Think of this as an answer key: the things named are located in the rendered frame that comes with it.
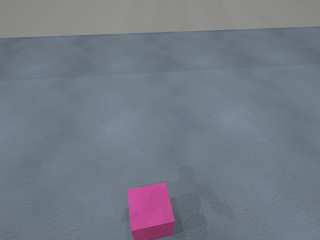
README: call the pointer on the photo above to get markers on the carton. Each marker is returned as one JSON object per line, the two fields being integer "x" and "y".
{"x": 150, "y": 211}

